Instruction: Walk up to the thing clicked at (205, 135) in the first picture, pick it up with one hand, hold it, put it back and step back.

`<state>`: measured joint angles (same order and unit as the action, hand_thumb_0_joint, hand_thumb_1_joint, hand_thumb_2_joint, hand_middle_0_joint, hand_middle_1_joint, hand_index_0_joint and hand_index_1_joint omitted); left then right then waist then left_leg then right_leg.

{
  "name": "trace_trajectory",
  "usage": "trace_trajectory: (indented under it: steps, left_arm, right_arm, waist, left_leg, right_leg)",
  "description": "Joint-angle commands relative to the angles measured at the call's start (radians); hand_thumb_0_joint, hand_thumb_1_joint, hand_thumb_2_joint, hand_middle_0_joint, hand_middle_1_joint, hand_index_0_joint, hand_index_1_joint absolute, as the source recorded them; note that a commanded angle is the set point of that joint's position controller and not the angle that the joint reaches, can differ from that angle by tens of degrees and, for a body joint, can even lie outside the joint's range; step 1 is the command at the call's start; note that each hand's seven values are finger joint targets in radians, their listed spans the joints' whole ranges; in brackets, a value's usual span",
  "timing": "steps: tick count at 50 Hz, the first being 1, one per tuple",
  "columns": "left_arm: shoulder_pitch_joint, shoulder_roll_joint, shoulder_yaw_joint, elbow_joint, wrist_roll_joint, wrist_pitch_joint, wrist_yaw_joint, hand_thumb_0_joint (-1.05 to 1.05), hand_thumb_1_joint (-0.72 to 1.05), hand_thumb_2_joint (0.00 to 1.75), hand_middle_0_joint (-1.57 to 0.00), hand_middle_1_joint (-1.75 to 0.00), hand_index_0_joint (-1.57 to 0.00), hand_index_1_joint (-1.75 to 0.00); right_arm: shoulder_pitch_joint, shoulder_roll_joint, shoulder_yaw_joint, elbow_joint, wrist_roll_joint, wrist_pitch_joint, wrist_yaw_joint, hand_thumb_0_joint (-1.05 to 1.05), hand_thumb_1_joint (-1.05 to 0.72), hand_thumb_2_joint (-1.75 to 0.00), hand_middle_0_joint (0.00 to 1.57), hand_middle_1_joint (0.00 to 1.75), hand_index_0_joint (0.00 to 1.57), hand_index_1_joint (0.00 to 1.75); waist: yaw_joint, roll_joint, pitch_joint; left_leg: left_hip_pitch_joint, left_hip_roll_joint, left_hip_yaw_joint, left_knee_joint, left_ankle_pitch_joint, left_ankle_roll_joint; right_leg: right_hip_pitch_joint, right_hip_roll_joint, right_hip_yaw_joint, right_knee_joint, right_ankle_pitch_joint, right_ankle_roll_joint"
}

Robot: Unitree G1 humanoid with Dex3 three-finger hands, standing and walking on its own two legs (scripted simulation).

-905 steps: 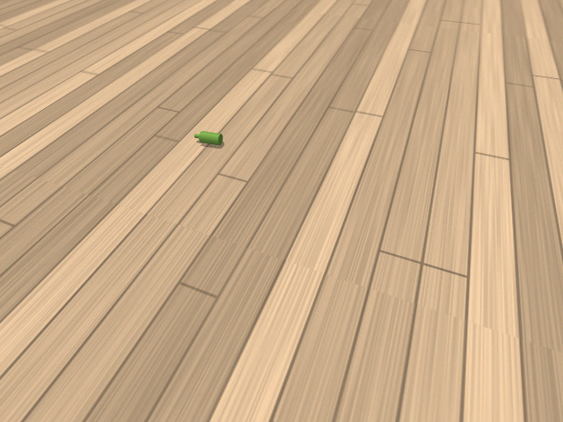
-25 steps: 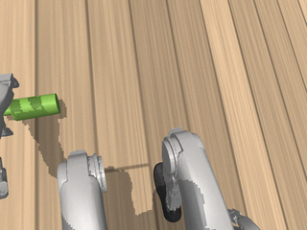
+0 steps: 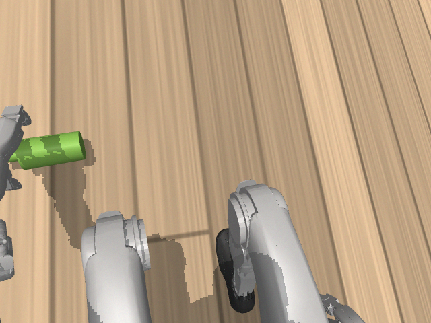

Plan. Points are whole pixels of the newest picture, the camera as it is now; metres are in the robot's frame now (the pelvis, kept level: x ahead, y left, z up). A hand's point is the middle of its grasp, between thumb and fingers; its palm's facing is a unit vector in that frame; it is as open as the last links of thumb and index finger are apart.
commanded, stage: approach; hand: left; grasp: from above
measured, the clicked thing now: (42, 151) +0.49 +0.29 -0.29
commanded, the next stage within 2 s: close in in 0.70 s
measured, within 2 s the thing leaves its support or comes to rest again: neither
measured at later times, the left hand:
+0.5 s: hand (46, 133) +0.49 +0.25 -0.18, palm faces -0.41 -0.06 -0.91, open 13.6 cm
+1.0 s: hand (35, 148) +0.46 +0.27 -0.19, palm faces -0.47 -0.08 -0.88, open 13.6 cm
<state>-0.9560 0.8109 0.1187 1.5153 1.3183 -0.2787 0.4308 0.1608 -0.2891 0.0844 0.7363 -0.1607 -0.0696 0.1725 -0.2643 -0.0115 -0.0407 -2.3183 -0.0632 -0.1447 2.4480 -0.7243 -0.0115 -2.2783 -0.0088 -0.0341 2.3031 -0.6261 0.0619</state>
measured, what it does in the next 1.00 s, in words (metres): stands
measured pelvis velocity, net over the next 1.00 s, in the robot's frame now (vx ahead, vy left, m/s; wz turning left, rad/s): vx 0.00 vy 0.00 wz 0.00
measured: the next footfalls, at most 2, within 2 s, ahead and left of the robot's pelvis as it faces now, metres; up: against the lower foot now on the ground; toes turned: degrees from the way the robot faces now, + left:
none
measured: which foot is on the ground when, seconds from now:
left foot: down 0.00-1.00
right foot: down 0.00-1.00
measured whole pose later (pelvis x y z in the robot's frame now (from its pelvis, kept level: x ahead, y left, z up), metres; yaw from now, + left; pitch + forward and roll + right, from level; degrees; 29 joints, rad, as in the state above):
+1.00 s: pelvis +0.00 +0.00 +0.00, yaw +0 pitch +34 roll -10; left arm -1.04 0.78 0.06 1.59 1.33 -0.27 0.45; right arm 0.15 -0.31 0.10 0.70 -0.16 -0.08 0.17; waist -0.30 -0.02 -0.03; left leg -2.32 -0.07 -0.16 2.46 -0.73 -0.02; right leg -2.28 -0.01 -0.05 2.31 -0.63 0.05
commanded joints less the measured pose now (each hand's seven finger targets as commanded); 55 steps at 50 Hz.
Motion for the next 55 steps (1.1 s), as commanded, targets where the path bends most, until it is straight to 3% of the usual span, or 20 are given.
trace_trajectory:
  steps: [1,4,5,11,13,17,20,24,26,29,33,34,35,37,38,41,45,49,52,55]
  left_arm:
    - [-0.294,0.247,0.026,-0.128,-0.009,0.003,0.039,0.0,-0.42,0.94,-0.18,-0.93,-0.18,-0.93]
    - [-0.31,0.217,0.006,-0.16,-0.019,0.0,0.039,0.0,-0.43,0.94,-0.17,-0.93,-0.17,-0.93]
    - [-0.333,0.184,-0.009,-0.155,-0.023,0.0,0.039,0.0,-0.43,0.95,-0.18,-0.93,-0.17,-0.93]
    - [-0.458,0.074,-0.092,-0.147,-0.025,0.012,0.054,0.0,-0.45,0.94,-0.13,-0.97,-0.15,-0.95]
    - [-0.482,0.097,-0.091,-0.096,-0.006,0.029,0.071,0.0,-0.46,0.95,-0.12,-0.99,-0.13,-0.97]
    - [-0.448,0.174,-0.039,-0.005,0.014,0.074,0.107,0.0,-0.46,0.96,-0.13,-0.98,-0.14,-0.97]
    - [-0.403,0.187,-0.024,0.039,0.022,0.117,0.115,0.0,-0.46,0.96,-0.13,-0.98,-0.14,-0.96]
    - [-0.333,0.238,0.024,0.005,-0.02,0.157,0.114,0.0,-0.45,0.96,-0.15,-0.96,-0.15,-0.96]
    - [-0.33,0.229,0.017,-0.028,-0.036,0.161,0.088,0.0,-0.47,0.96,-0.13,-0.97,-0.14,-0.96]
    - [-0.353,0.251,0.03,-0.131,-0.081,0.146,0.053,0.0,-0.47,0.96,-0.14,-0.99,-0.15,-0.98]
    - [-0.401,0.171,-0.019,-0.152,-0.105,0.095,-0.009,0.0,-0.48,0.96,-0.13,-1.0,-0.14,-0.99]
    - [-0.396,0.2,0.001,-0.175,-0.107,0.076,-0.018,0.0,-0.49,0.96,-0.13,-1.0,-0.14,-0.99]
    - [-0.385,0.161,-0.025,-0.16,-0.114,0.06,-0.031,0.0,-0.49,0.97,-0.13,-1.0,-0.14,-1.0]
    - [-0.393,0.15,-0.037,-0.16,-0.098,0.03,-0.044,0.0,-0.47,0.97,-0.13,-1.02,-0.14,-1.0]
    - [-0.397,0.096,-0.075,-0.167,-0.097,0.018,-0.048,0.0,-0.47,0.96,-0.13,-1.03,-0.15,-1.01]
    - [-0.395,0.172,-0.05,-0.184,-0.067,-0.004,-0.022,0.0,-0.47,0.99,-0.11,-1.05,-0.14,-1.03]
    - [-0.371,0.144,-0.06,-0.05,-0.019,0.0,0.03,0.0,-0.47,0.97,-0.09,-1.06,-0.12,-1.03]
    - [-0.411,0.2,-0.026,-0.025,0.024,0.011,0.091,0.0,-0.5,0.98,-0.08,-1.02,-0.1,-1.0]
    - [-0.461,0.183,-0.035,0.035,0.04,0.023,0.125,0.0,-0.5,1.01,-0.08,-1.03,-0.1,-1.01]
    - [-0.446,0.203,-0.026,0.063,0.042,0.039,0.148,0.0,-0.48,0.99,-0.07,-1.02,-0.09,-1.0]
  right_arm:
    - [0.211,-0.267,-0.084,0.003,0.001,-0.005,-0.013,0.0,-0.89,-0.89,0.2,0.3,0.2,0.3]
    - [0.205,-0.267,-0.091,0.0,0.006,-0.007,-0.011,0.0,-0.89,-0.89,0.2,0.3,0.2,0.3]
    - [0.212,-0.269,-0.092,-0.001,0.003,-0.008,-0.011,0.0,-0.89,-0.89,0.2,0.3,0.2,0.3]
    - [0.234,-0.266,-0.09,0.016,0.002,-0.015,-0.021,0.0,-0.89,-0.89,0.2,0.3,0.2,0.3]
    - [0.241,-0.27,-0.082,0.021,-0.001,-0.018,-0.023,0.0,-0.89,-0.89,0.2,0.3,0.2,0.3]
    - [0.235,-0.271,-0.063,0.005,-0.004,-0.023,-0.021,0.0,-0.89,-0.89,0.2,0.3,0.2,0.3]
    - [0.223,-0.274,-0.046,-0.016,-0.004,-0.027,-0.013,0.0,-0.89,-0.89,0.2,0.3,0.2,0.3]
    - [0.196,-0.275,-0.043,-0.042,0.009,-0.024,-0.007,0.0,-0.89,-0.89,0.2,0.3,0.2,0.3]
    - [0.205,-0.276,-0.046,-0.042,0.01,-0.028,-0.002,0.0,-0.89,-0.89,0.2,0.3,0.2,0.3]
    - [0.209,-0.267,-0.058,-0.029,0.017,-0.026,-0.005,0.0,-0.9,-0.89,0.2,0.3,0.2,0.3]
    - [0.251,-0.269,-0.074,-0.001,0.008,-0.028,-0.008,0.0,-0.9,-0.89,0.2,0.3,0.2,0.3]
    - [0.236,-0.28,-0.083,-0.028,0.009,-0.027,-0.014,0.0,-0.9,-0.89,0.2,0.3,0.2,0.3]
    - [0.251,-0.268,-0.088,-0.011,0.008,-0.024,-0.017,0.0,-0.9,-0.89,0.2,0.3,0.2,0.3]
    - [0.268,-0.276,-0.087,-0.002,0.004,-0.021,-0.02,0.0,-0.9,-0.89,0.2,0.3,0.2,0.3]
    - [0.275,-0.266,-0.082,0.008,0.004,-0.021,-0.019,0.0,-0.9,-0.89,0.2,0.3,0.2,0.3]
    - [0.264,-0.273,-0.079,0.004,0.009,-0.012,-0.023,0.0,-0.9,-0.89,0.2,0.3,0.2,0.3]
    - [0.247,-0.276,-0.066,0.001,0.002,-0.002,-0.021,0.0,-0.9,-0.89,0.2,0.3,0.2,0.3]
    - [0.235,-0.288,-0.055,-0.011,-0.009,-0.004,-0.014,0.0,-0.89,-0.89,0.2,0.3,0.2,0.3]
    - [0.225,-0.286,-0.04,-0.009,-0.028,-0.025,-0.001,0.0,-0.89,-0.89,0.2,0.3,0.2,0.3]
    - [0.216,-0.292,-0.031,-0.012,-0.038,-0.047,0.007,0.0,-0.89,-0.89,0.2,0.3,0.2,0.3]
  waist:
    - [-0.008,0.33,-0.65]
    - [-0.005,0.364,-0.668]
    - [-0.031,0.36,-0.647]
    - [-0.083,0.342,-0.643]
    - [-0.089,0.342,-0.636]
    - [-0.058,0.352,-0.637]
    - [-0.049,0.369,-0.637]
    - [0.002,0.381,-0.701]
    - [-0.026,0.317,-0.676]
    - [-0.009,0.313,-0.723]
    - [-0.08,0.256,-0.645]
    - [-0.071,0.239,-0.655]
    - [-0.074,0.223,-0.649]
    - [-0.083,0.234,-0.622]
    - [-0.079,0.253,-0.614]
    - [-0.039,0.313,-0.683]
    - [-0.062,0.321,-0.619]
    - [-0.063,0.376,-0.624]
    - [-0.111,0.352,-0.564]
    - [-0.107,0.374,-0.561]
  left_leg:
    - [0.513,0.007,0.106,-0.294,0.231,0.033]
    - [0.533,0.011,0.093,-0.318,0.198,0.027]
    - [0.527,0.012,0.09,-0.317,0.189,0.028]
    - [0.531,0.017,0.089,-0.301,0.181,0.028]
    - [0.516,0.016,0.091,-0.297,0.182,0.028]
    - [0.488,0.011,0.104,-0.306,0.205,0.031]
    - [0.496,0.01,0.112,-0.31,0.231,0.031]
    - [0.499,0.009,0.123,-0.313,0.255,0.036]
    - [0.439,0.008,0.131,-0.29,0.222,0.051]
    - [0.426,0.009,0.132,-0.283,0.213,0.052]
    - [0.385,0.012,0.118,-0.262,0.172,0.048]
    - [0.375,0.013,0.113,-0.265,0.159,0.047]
    - [0.367,0.012,0.116,-0.259,0.139,0.047]
    - [0.373,0.012,0.113,-0.26,0.137,0.04]
    - [0.402,0.012,0.11,-0.264,0.151,0.034]
    - [0.477,0.012,0.103,-0.274,0.209,0.025]
    - [0.496,0.013,0.091,-0.281,0.237,0.021]
    - [0.524,0.015,0.082,-0.29,0.289,0.015]
    - [0.481,0.016,0.094,-0.26,0.225,0.028]
    - [0.478,0.014,0.101,-0.251,0.191,0.034]
  right_leg:
    - [0.332,0.02,-0.121,-0.181,0.19,-0.09]
    - [0.303,0.021,-0.129,-0.178,0.161,-0.097]
    - [0.293,0.018,-0.13,-0.181,0.159,-0.092]
    - [0.273,0.028,-0.135,-0.196,0.162,-0.095]
    - [0.274,0.029,-0.135,-0.192,0.168,-0.098]
    - [0.298,0.027,-0.129,-0.184,0.185,-0.099]
    - [0.321,0.026,-0.126,-0.18,0.208,-0.1]
    - [0.373,0.026,-0.114,-0.17,0.223,-0.1]
    - [0.402,0.028,-0.108,-0.185,0.204,-0.089]
    - [0.449,0.027,-0.097,-0.191,0.195,-0.088]
    - [0.418,0.027,-0.106,-0.213,0.154,-0.089]
    - [0.43,0.028,-0.109,-0.221,0.131,-0.09]
    - [0.439,0.029,-0.103,-0.231,0.11,-0.089]
    - [0.42,0.028,-0.111,-0.234,0.102,-0.09]
    - [0.392,0.027,-0.118,-0.23,0.114,-0.094]
    - [0.39,0.028,-0.126,-0.204,0.165,-0.095]
    - [0.325,0.028,-0.145,-0.177,0.194,-0.098]
    - [0.307,0.023,-0.151,-0.15,0.24,-0.1]
    - [0.291,0.026,-0.148,-0.158,0.207,-0.091]
    - [0.295,0.031,-0.146,-0.161,0.184,-0.09]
